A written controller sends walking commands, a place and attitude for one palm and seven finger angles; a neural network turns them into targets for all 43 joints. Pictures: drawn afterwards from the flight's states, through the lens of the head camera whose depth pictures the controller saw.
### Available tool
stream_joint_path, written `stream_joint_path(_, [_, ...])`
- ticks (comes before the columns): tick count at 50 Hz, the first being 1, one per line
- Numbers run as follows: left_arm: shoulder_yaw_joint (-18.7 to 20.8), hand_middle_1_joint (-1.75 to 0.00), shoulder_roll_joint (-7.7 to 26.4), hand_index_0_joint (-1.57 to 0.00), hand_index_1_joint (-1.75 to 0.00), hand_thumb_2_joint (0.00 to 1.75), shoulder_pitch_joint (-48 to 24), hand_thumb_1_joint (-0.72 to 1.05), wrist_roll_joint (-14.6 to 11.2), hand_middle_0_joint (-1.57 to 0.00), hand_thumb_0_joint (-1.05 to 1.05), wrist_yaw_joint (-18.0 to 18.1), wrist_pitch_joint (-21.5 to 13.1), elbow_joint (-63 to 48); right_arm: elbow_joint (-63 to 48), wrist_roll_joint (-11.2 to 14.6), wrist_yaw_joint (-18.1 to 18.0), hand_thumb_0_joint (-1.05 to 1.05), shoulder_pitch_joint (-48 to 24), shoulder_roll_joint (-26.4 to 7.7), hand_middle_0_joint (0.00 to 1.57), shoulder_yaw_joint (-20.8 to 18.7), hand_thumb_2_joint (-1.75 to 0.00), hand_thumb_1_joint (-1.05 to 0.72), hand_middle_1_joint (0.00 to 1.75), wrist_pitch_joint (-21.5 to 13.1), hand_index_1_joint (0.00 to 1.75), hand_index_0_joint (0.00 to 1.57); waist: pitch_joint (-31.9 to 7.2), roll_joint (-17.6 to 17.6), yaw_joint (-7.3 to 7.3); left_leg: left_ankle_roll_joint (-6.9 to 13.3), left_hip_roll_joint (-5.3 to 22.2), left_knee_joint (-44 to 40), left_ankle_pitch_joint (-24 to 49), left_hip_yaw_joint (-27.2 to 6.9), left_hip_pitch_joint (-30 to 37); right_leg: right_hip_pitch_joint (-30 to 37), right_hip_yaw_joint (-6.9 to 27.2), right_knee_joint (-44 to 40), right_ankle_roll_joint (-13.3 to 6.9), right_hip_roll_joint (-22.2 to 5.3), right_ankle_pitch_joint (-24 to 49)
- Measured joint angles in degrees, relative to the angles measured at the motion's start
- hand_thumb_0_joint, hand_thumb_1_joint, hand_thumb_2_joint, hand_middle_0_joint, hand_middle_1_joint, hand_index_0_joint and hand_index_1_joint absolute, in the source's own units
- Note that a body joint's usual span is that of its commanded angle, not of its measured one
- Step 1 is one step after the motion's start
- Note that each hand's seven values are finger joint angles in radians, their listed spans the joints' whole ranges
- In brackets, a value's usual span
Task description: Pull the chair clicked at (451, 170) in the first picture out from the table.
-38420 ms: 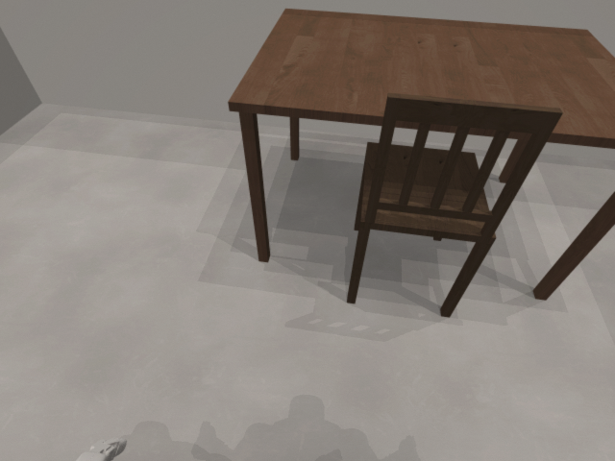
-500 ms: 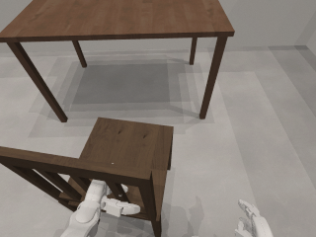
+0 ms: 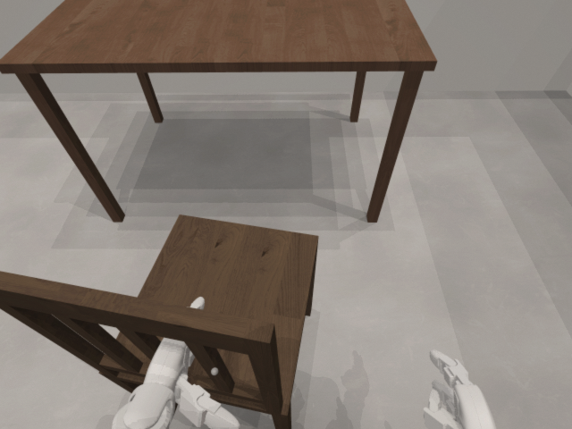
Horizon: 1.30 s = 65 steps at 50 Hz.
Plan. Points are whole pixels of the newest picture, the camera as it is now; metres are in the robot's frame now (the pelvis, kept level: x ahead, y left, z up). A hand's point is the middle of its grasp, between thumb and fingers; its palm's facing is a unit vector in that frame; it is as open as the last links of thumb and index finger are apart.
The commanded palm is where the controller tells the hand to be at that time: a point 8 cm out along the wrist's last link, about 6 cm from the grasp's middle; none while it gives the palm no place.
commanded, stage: draw the fingers out of the gap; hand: left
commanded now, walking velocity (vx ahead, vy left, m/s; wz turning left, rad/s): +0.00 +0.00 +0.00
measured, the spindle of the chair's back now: (158, 354) +0.25 +0.20 -0.06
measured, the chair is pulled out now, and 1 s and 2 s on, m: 0.63 0.63 0.63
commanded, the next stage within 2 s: draw the hand back to the body in 0.74 s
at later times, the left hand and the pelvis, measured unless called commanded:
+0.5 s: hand out of the picture +0.14 +0.10 -0.02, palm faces -0.13 -0.98 -0.12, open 17.5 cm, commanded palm +0.12 +0.16 +0.00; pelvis -0.01 +0.01 -0.01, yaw +0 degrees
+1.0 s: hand out of the picture +0.11 +0.12 +0.01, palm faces +0.03 -1.00 +0.02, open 17.4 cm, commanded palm +0.07 +0.18 +0.03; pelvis -0.02 +0.01 -0.03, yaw +0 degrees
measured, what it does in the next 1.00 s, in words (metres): stands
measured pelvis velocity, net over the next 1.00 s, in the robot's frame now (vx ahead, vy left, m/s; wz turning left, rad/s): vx -0.02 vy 0.01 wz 0.00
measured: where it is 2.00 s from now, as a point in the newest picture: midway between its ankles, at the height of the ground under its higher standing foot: outside the picture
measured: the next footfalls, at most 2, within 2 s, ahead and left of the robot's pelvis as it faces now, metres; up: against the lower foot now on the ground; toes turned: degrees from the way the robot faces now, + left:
none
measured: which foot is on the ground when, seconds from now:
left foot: down 0.00-1.00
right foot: down 0.00-1.00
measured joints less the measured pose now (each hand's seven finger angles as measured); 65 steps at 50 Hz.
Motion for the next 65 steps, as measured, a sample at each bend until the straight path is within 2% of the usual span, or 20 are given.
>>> stream_joint_path(6, [0.1,-0.02,0.2,-0.01,-0.02,0.20,5.6,-0.54,0.3,-0.01,-0.01,0.0,0.8,-4.5,-1.3,0.2,-0.1,0.01,0.7,0.5,0.20,-0.5,-0.90,-0.91,0.30,0.1,0.30,0.20,-0.6,-0.1,-0.23,0.1,0.1,0.6,-0.4,0.2,-0.3,-0.3,0.2,0.4,0.0,0.1,-0.2])
stream_joint_path(13, [-2.2,0.00,-0.3,0.00,0.00,0.20,13.0,-0.54,1.5,0.00,-0.01,1.0,0.1,-10.1,-2.5,0.1,-0.3,0.01,1.2,1.2,0.20,-0.5,-0.90,-0.91,0.30,-0.3,0.30,0.20,-1.2,0.2,0.16,0.3,-0.2,2.2,-0.9,0.0,-1.2,-1.0,0.1,1.7,0.3,-0.2,-0.6])
stream_joint_path(21, [-4.4,0.00,-0.2,0.00,0.00,0.20,16.7,-0.54,2.9,0.00,-0.01,1.6,-0.1,-14.2,-4.0,0.0,-0.8,0.01,1.0,1.9,0.20,0.1,-0.90,-0.91,0.30,-0.6,0.30,0.20,-1.4,0.3,0.72,0.5,-0.4,5.0,-1.5,-0.2,-3.5,-3.0,-0.1,4.1,0.4,-0.4,-1.0])
stream_joint_path(33, [-4.6,0.00,0.1,0.00,0.00,0.20,22.2,-0.54,3.2,0.00,-0.01,1.3,1.3,-18.3,-6.0,0.3,-1.7,0.01,1.6,2.3,0.20,0.2,-0.90,-0.90,0.30,0.3,0.30,0.20,-2.4,0.0,1.03,0.6,-0.3,7.2,-2.0,-0.2,-5.1,-4.5,0.1,6.0,0.5,-0.2,-1.3])
stream_joint_path(38, [-4.2,0.00,0.4,0.00,0.00,0.20,26.2,-0.54,3.2,0.00,-0.01,1.1,0.4,-21.1,-6.4,0.5,-2.0,0.01,2.2,2.5,0.20,-0.5,-0.90,-0.90,0.30,0.0,0.30,0.20,-2.9,-0.1,1.16,0.6,-0.2,7.8,-2.3,-0.3,-5.5,-4.8,0.0,6.3,0.5,-0.1,-1.5])
stream_joint_path(44, [-5.7,0.00,-0.2,0.00,0.00,0.20,30.4,-0.54,4.2,0.00,-0.01,0.5,-0.7,-23.8,-7.3,0.6,-2.1,0.01,2.6,2.7,0.20,-1.3,-0.90,-0.90,0.30,-0.3,0.30,0.20,-3.4,-0.1,1.34,0.8,-0.2,8.7,-2.8,-0.1,-6.3,-5.6,0.1,7.0,0.6,-0.2,-1.9])
stream_joint_path(45, [-5.5,0.00,-0.6,0.00,0.00,0.20,31.0,-0.54,2.6,0.00,-0.01,0.4,-1.9,-23.9,-7.2,0.5,-2.1,0.01,2.5,2.8,0.20,-1.4,-0.90,-0.90,0.30,-0.7,0.30,0.20,-3.4,-0.2,1.37,0.8,-0.2,8.9,-2.9,-0.1,-6.6,-5.9,0.2,7.3,0.6,-0.2,-2.0])
stream_joint_path(47, [-3.6,0.00,-1.4,0.00,0.00,0.21,31.7,-0.52,-0.2,0.00,-0.03,0.2,-6.7,-23.6,-6.6,0.4,-1.9,0.01,2.3,3.2,0.20,-1.7,-0.90,-0.90,0.30,-2.2,0.30,0.20,-3.4,-0.8,1.74,0.7,-0.1,9.9,-3.3,-0.1,-7.7,-7.0,0.2,8.3,0.6,-0.1,-2.3])
stream_joint_path(50, [-1.1,0.00,-1.5,-0.01,0.00,0.21,32.1,-0.52,-3.3,0.00,-0.03,-0.2,-12.8,-25.4,-5.4,0.6,-1.5,0.01,2.2,3.6,0.20,-2.1,-0.90,-0.90,0.30,-3.6,0.30,0.20,-3.3,-1.4,2.71,0.4,0.0,11.7,-3.9,-0.5,-9.2,-8.4,-0.1,9.8,0.4,0.1,-2.8])
stream_joint_path(55, [1.6,0.00,-1.4,0.00,0.00,0.21,31.0,-0.53,-5.3,0.00,-0.02,-1.2,-23.5,-29.1,-2.6,0.6,-0.2,0.01,1.1,4.0,0.20,-2.5,-0.90,-0.90,0.30,-4.8,0.30,0.20,-3.4,-0.7,3.60,0.3,0.2,13.9,-4.7,-1.1,-10.8,-9.6,-0.6,11.4,0.3,0.3,-3.5])
stream_joint_path(58, [3.0,0.00,-1.0,0.00,0.00,0.21,29.7,-0.54,-5.6,0.00,-0.02,-3.0,-28.1,-27.2,-1.6,0.6,0.6,0.01,-0.4,4.5,0.20,-2.7,-0.90,-0.90,0.30,-4.5,0.30,0.20,-3.1,-0.4,3.74,0.2,0.3,15.4,-5.1,-0.9,-12.4,-11.4,-0.4,13.0,0.3,0.4,-3.7])
stream_joint_path(61, [4.5,0.00,0.9,0.00,0.00,0.20,28.5,-0.54,-6.3,0.00,-0.02,-5.4,-27.6,-26.1,-1.6,1.1,0.4,0.01,-0.9,4.8,0.20,-2.5,-0.90,-0.90,0.30,-3.1,0.30,0.20,-2.0,-0.3,4.15,0.2,0.5,16.1,-5.2,-0.8,-12.6,-11.7,-0.3,13.7,0.3,0.6,-3.8])
stream_joint_path(65, [7.7,0.00,3.9,0.00,0.00,0.20,28.4,-0.55,-9.3,0.00,-0.02,-6.6,-24.8,-28.7,-0.9,2.1,-0.8,0.01,-0.3,4.9,0.20,-2.1,-0.90,-0.91,0.30,-2.4,0.30,0.20,-1.7,0.6,4.44,0.1,0.6,14.1,-4.6,-1.1,-9.9,-8.7,-0.6,11.4,0.2,0.8,-3.1])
